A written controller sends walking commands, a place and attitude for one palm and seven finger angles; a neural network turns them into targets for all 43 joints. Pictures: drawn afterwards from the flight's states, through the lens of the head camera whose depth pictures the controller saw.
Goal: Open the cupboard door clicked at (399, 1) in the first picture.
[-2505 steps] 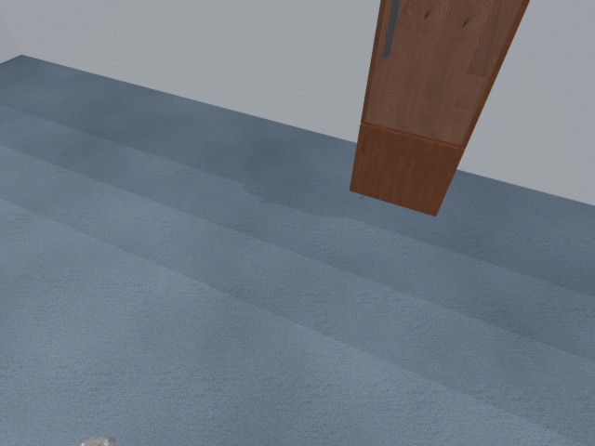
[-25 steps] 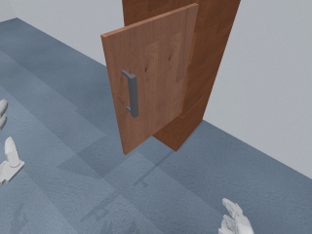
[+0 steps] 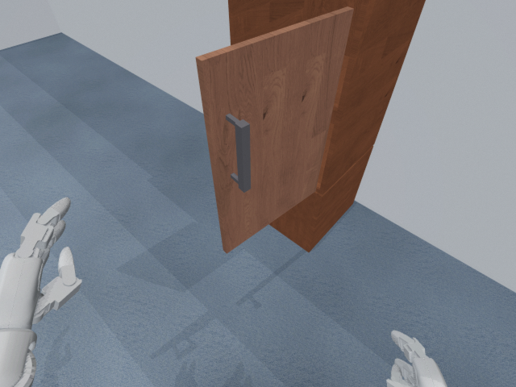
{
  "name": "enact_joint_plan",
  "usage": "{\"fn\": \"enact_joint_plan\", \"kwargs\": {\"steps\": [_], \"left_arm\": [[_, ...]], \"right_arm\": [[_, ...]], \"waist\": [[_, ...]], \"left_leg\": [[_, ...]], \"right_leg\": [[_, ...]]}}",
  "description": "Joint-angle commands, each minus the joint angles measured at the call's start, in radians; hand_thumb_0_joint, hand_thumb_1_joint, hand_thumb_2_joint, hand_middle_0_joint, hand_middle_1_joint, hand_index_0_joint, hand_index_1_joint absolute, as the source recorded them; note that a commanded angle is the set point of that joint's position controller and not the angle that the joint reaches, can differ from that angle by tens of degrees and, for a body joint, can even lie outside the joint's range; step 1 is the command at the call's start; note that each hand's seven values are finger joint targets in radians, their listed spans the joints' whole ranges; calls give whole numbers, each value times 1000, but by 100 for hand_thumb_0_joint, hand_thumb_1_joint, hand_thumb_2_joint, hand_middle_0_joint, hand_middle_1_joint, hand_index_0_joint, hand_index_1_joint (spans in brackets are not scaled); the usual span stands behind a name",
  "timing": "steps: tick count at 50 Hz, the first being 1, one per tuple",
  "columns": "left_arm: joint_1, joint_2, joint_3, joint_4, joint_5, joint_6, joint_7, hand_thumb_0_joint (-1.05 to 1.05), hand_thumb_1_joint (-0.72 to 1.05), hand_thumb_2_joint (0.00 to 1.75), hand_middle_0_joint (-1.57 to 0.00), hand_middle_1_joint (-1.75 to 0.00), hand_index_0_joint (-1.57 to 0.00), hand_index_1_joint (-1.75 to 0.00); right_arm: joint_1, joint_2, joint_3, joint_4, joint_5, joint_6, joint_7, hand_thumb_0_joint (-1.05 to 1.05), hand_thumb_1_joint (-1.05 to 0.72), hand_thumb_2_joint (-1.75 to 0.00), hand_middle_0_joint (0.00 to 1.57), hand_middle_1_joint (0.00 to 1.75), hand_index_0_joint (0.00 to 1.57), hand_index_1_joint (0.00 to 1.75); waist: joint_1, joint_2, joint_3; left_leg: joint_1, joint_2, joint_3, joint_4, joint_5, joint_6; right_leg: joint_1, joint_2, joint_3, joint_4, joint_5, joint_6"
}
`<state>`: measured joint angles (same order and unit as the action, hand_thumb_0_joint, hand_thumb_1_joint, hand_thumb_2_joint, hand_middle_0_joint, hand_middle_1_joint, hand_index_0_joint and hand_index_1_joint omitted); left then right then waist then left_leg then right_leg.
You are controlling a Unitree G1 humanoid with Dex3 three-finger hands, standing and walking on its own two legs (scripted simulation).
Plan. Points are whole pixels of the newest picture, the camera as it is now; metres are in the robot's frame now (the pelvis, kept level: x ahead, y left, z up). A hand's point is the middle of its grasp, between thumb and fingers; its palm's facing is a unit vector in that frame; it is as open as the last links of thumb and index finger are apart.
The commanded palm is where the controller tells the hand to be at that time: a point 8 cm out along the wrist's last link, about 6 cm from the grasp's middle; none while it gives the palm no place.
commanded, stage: let the arm hang, fingers relaxed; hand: left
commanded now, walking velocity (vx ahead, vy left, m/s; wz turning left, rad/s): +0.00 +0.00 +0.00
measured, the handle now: (238, 154) +0.56 +0.09 +0.04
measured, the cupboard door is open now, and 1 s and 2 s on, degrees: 82 82 82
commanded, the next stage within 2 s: look to check the result in 1.04 s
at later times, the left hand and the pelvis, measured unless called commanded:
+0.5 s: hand out of the picture -0.09 +0.15 -0.17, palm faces +0.06 -0.99 -0.15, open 7.4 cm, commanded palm none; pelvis +0.00 -0.01 +0.00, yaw +1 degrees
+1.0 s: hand out of the picture +0.02 +0.15 -0.17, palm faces +0.05 -0.98 -0.18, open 7.3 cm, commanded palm none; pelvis +0.01 -0.02 +0.00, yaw +1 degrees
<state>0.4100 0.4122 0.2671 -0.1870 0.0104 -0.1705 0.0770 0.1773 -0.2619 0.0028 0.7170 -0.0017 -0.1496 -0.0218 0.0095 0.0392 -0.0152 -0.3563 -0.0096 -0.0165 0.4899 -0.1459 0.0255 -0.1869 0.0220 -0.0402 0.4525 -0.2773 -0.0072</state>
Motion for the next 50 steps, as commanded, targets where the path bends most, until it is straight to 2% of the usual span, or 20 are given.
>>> {"fn": "enact_joint_plan", "kwargs": {"steps": [1,2,3,4,6,9,11,14,15,17,19,20,23,31,34,38,42,44,50], "left_arm": [[-51,7,-159,496,26,155,-79,0,90,90,-20,-30,-20,-30],[-79,22,-161,561,27,154,-79,0,90,90,-20,-30,-20,-30],[-109,36,-166,630,26,151,-79,0,90,90,-20,-30,-20,-30],[-147,45,-175,696,24,153,-78,0,90,90,-20,-30,-20,-30],[-189,37,-197,822,18,161,-72,0,90,90,-20,-30,-20,-30],[-191,16,-218,987,11,171,-66,0,90,90,-20,-30,-20,-30],[-164,0,-226,1076,7,170,-65,0,90,90,-20,-30,-20,-30],[-125,-39,-231,1179,1,169,-64,0,90,90,-20,-30,-20,-30],[-111,-45,-229,1205,2,166,-63,0,90,90,-20,-30,-20,-30],[-82,-86,-235,1252,0,165,-60,0,90,90,-20,-30,-20,-30],[-56,-115,-241,1285,-3,166,-57,0,90,90,-20,-30,-20,-30],[-46,-119,-240,1297,-2,166,-55,0,90,90,-20,-30,-20,-30],[-19,-150,-244,1322,-4,168,-50,0,90,90,-20,-30,-20,-30],[17,-180,-244,1336,-3,171,-40,0,90,90,-20,-30,-20,-30],[16,-184,-244,1330,-4,170,-37,0,90,90,-20,-30,-20,-30],[1,-183,-240,1319,-3,170,-36,0,90,90,-20,-30,-20,-30],[-17,-179,-237,1310,-4,166,-36,0,90,90,-20,-30,-20,-30],[-27,-177,-234,1304,-5,165,-35,0,90,90,-20,-30,-20,-30],[-40,-176,-233,1301,-5,163,-35,0,90,90,-20,-30,-20,-30]], "right_arm": [[-45,-221,-64,20,-8,66,16,0,-90,-90,20,30,20,30],[-58,-224,-62,36,-13,74,17,0,-90,-90,20,30,20,30],[-68,-228,-61,54,-17,83,18,0,-90,-90,20,30,20,30],[-78,-227,-59,74,-18,95,20,0,-90,-90,20,30,20,30],[-79,-191,-46,117,-24,117,21,0,-90,-90,20,30,20,30],[-65,-153,-29,178,-26,141,16,0,-90,-90,20,30,20,30],[-51,-133,-25,214,-22,148,11,0,-90,-90,20,30,20,30],[-2,-101,-22,278,-19,152,0,0,-90,-90,20,30,20,30],[8,-100,-24,291,-16,153,-3,0,-90,-90,20,30,20,30],[41,-73,-23,322,-16,153,-9,0,-90,-90,20,30,20,30],[66,-53,-21,345,-15,156,-14,0,-90,-90,20,30,20,30],[79,-50,-23,350,-13,158,-16,0,-90,-90,20,30,20,30],[112,-20,-22,374,-15,162,-19,0,-90,-90,20,30,20,30],[150,26,-20,399,-17,163,-19,0,-90,-90,20,30,20,30],[152,34,-18,410,-18,162,-18,0,-90,-90,20,30,20,30],[159,45,-17,414,-21,160,-16,0,-90,-90,20,30,20,30],[153,49,-16,412,-21,156,-15,0,-90,-90,20,30,20,30],[152,49,-16,414,-22,154,-15,0,-90,-90,20,30,20,30],[143,44,-17,407,-20,153,-18,0,-90,-90,20,30,20,30]], "waist": [[-2,-114,-85],[3,-169,-80],[2,-198,-77],[-6,-196,-54],[-15,-100,-21],[-14,44,13],[-9,46,18],[-16,98,16],[-13,73,25],[-19,61,11],[-19,43,32],[-20,4,44],[-23,-3,72],[-15,-40,115],[-12,-76,127],[-11,-45,138],[-11,-54,135],[-13,-29,122],[-11,-31,126]], "left_leg": [[26,155,-189,-28,202,57],[18,144,-194,-32,163,60],[25,129,-181,-28,134,54],[40,110,-164,-26,91,43],[69,86,-141,-40,64,25],[78,88,-148,-114,-24,19],[84,82,-142,-126,-70,16],[118,79,-138,-144,-113,10],[126,81,-139,-140,-97,12],[148,81,-131,-131,-69,12],[149,83,-125,-128,-60,13],[153,84,-121,-125,-58,13],[147,83,-115,-122,-50,13],[111,84,-119,-140,-53,20],[112,84,-118,-141,-34,21],[105,80,-112,-143,-26,19],[110,74,-96,-125,19,14],[124,74,-97,-122,43,12],[133,77,-91,-111,74,11]], "right_leg": [[-36,-64,52,77,17,-30],[-23,-73,65,60,19,-37],[-24,-91,84,35,29,-47],[-50,-109,99,5,15,-56],[-69,-128,125,-32,3,-68],[-51,-111,118,-57,-54,-57],[-36,-113,118,-91,-69,-56],[-41,-110,116,-114,-84,-59],[-38,-109,111,-126,-71,-60],[-32,-113,102,-130,-48,-58],[-40,-114,95,-140,-47,-57],[-48,-112,86,-147,-55,-57],[-60,-114,82,-147,-60,-54],[-56,-105,68,-124,-60,-49],[-56,-108,65,-120,-50,-46],[-55,-109,69,-118,-50,-47],[-43,-117,71,-125,-26,-47],[-35,-119,73,-123,-8,-48],[-22,-117,72,-135,24,-47]]}}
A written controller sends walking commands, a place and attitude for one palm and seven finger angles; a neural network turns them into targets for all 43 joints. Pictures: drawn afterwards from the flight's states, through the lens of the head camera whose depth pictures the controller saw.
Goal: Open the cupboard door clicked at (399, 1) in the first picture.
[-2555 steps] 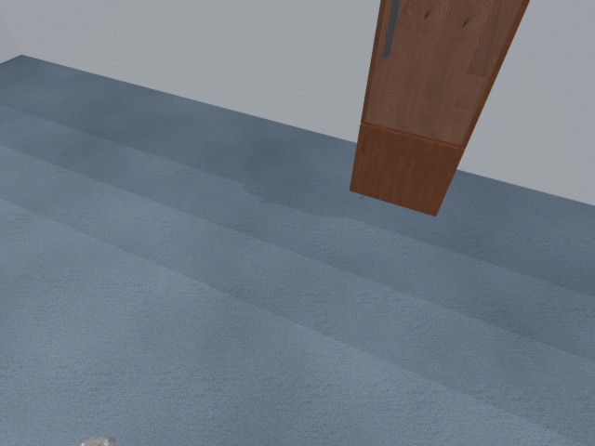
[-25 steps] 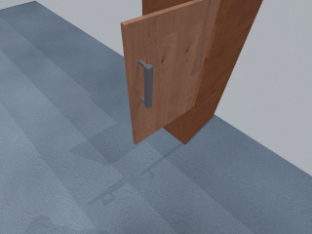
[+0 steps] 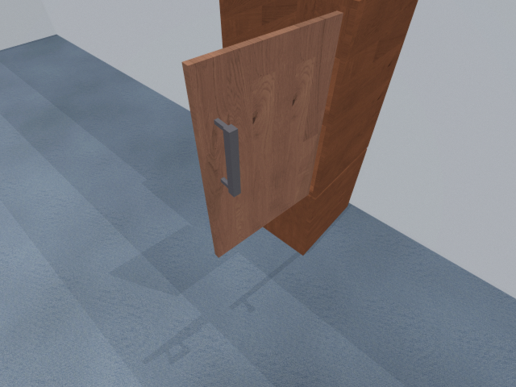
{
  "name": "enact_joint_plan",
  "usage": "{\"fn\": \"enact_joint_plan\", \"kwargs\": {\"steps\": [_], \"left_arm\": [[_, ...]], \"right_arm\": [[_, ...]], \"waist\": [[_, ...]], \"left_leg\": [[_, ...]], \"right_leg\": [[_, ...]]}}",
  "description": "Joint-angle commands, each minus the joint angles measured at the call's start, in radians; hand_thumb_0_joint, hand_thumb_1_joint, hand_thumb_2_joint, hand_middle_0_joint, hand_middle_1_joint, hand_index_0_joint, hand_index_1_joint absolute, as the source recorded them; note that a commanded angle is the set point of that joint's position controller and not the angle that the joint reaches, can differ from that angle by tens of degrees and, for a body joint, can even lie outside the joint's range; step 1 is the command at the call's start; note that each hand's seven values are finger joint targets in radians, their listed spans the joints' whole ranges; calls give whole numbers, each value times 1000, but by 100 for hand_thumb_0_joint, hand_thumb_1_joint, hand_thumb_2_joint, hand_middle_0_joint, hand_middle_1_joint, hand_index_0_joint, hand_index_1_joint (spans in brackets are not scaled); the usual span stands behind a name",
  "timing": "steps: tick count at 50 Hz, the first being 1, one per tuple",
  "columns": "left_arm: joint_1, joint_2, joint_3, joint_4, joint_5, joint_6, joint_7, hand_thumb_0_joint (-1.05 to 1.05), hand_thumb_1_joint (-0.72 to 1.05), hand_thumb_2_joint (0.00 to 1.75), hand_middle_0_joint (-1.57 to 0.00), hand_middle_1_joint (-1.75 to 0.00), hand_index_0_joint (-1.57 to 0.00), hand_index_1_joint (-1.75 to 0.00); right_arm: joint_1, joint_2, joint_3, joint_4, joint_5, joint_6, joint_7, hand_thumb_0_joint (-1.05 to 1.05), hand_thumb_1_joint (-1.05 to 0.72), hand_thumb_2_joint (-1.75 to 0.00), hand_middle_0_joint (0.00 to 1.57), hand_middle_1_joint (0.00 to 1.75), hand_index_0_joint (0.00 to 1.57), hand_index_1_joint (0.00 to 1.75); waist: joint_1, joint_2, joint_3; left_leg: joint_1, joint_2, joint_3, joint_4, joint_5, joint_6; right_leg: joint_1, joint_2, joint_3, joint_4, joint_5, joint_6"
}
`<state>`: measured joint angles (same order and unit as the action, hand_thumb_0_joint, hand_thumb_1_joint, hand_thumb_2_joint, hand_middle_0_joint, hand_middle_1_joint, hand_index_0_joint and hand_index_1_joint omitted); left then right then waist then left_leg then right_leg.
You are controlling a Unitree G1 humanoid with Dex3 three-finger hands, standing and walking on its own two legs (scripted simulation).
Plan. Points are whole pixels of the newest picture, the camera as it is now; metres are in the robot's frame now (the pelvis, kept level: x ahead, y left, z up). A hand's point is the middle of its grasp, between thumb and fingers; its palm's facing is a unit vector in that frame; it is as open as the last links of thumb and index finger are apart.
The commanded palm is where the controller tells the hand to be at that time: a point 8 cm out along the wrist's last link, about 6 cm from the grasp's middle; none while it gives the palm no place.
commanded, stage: let the arm hang, fingers relaxed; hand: left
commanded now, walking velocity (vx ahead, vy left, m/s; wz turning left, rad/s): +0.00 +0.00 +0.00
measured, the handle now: (227, 159) +0.54 +0.09 +0.04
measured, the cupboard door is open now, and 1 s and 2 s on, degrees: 82 82 82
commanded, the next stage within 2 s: look to check the result in 0.04 s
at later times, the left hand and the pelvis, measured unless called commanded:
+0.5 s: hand out of the picture -0.01 +0.17 -0.17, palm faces +0.04 -0.98 -0.20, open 7.4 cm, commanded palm none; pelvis +0.01 -0.01 +0.00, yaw +0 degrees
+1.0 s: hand out of the picture +0.04 +0.19 -0.17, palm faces +0.01 -0.97 -0.25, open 7.4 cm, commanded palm none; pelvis +0.02 -0.01 +0.00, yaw -1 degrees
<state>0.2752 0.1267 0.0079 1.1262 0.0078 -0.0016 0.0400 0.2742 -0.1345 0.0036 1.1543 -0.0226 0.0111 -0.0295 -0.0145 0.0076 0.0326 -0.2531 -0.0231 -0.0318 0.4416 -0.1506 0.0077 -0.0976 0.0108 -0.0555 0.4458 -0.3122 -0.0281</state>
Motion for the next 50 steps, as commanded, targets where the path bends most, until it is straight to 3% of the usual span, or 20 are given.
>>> {"fn": "enact_joint_plan", "kwargs": {"steps": [1,11,22,50], "left_arm": [[94,108,26,-11,-3,-6,1,0,90,90,-20,-30,-20,-30],[94,113,24,-8,-3,-12,1,0,90,90,-20,-30,-20,-30],[86,133,23,-4,-3,-13,-1,0,90,90,-20,-30,-20,-30],[1,217,35,-28,-2,-23,-7,0,90,90,-20,-30,-20,-30]], "right_arm": [[44,-83,-18,-29,0,-8,-10,0,-90,-90,20,30,20,30],[26,-103,-20,-32,4,-11,-15,0,-90,-90,20,30,20,30],[0,-127,-21,-32,4,-10,-14,0,-90,-90,20,30,20,30],[-78,-217,-30,-49,6,-21,-11,0,-90,-90,20,30,20,30]], "waist": [[11,16,69],[9,-9,35],[9,-5,58],[15,-18,17]], "left_leg": [[36,92,-76,-64,80,28],[81,101,-67,-51,143,29],[88,103,-70,-64,123,29],[128,116,-70,-86,181,28]], "right_leg": [[-109,-110,91,-128,64,-27],[-81,-112,91,-133,152,-23],[-88,-111,94,-149,133,-23],[-37,-119,102,-163,230,-22]]}}
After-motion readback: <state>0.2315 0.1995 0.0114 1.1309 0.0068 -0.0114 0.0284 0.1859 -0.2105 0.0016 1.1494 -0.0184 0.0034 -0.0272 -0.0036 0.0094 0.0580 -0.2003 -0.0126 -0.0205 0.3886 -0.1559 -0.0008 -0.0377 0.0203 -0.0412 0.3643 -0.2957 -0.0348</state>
